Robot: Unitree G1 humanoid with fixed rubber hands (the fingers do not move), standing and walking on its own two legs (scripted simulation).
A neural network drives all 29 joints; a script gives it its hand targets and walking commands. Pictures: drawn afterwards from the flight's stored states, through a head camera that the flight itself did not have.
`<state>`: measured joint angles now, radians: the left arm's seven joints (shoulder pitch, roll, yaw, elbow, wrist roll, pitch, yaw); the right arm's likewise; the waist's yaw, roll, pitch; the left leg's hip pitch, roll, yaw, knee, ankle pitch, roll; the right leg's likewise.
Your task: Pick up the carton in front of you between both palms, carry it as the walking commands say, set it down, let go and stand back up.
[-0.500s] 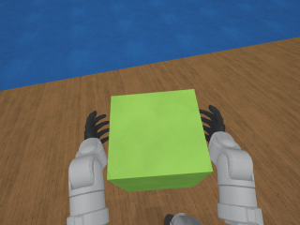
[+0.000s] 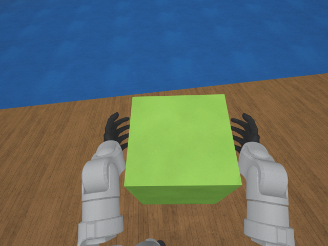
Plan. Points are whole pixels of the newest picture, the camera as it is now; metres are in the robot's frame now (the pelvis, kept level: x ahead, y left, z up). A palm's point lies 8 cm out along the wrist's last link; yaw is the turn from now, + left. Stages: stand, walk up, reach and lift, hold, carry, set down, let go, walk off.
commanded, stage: carry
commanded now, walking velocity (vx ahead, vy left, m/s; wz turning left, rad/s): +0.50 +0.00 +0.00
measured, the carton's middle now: (178, 156) +0.33 +0.02 +0.03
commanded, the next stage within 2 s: none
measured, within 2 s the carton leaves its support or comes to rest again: neither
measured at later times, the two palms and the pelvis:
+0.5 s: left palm (138, 84) +0.64 +0.17 +0.02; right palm (224, 86) +0.63 -0.14 +0.03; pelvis +0.32 +0.02 -0.05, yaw +0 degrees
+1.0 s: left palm (146, 48) +0.95 +0.18 +0.00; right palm (211, 48) +0.96 -0.13 -0.01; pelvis +0.64 +0.01 -0.10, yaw +0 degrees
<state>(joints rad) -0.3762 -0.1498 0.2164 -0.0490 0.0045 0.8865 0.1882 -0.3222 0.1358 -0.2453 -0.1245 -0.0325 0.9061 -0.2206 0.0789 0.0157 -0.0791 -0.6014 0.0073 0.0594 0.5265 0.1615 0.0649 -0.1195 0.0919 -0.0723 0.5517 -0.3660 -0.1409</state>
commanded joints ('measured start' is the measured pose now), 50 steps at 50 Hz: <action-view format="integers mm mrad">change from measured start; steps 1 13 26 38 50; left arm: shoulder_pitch -405 -468 -388 -585 -412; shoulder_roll -652 -756 -628 -727 -655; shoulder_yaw -572 -512 -539 -611 -569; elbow -24 30 -62 -107 -44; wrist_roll -123 -35 -56 -197 -126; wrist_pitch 14 -28 -51 6 -1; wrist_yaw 8 8 26 -19 6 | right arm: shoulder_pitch -465 -647 -464 -543 -484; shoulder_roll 604 815 675 692 633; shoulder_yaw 537 658 648 524 561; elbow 17 19 0 31 8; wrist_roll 67 208 170 87 84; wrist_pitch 2 -60 -78 -14 -15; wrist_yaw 4 62 29 3 1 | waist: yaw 12 -112 -187 -67 29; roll -114 41 80 -48 -107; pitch -224 -308 -234 -282 -252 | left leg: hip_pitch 140 482 682 -23 -28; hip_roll -54 236 74 25 -46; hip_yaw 62 -369 -118 -89 48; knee -122 -136 51 608 -23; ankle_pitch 103 -38 325 -541 54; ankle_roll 40 195 57 -24 -1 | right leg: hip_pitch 153 -551 -412 -28 213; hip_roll -179 -133 -30 -333 -163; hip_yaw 110 83 -60 401 132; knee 104 617 -117 -206 -11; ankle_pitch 758 -24 602 439 789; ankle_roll -5 95 45 -87 -7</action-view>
